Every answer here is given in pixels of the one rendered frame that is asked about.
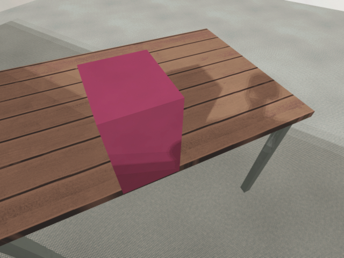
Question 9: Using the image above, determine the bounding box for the carton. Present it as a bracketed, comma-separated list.
[77, 50, 184, 194]

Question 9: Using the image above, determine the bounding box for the table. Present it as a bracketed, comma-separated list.
[0, 28, 314, 258]

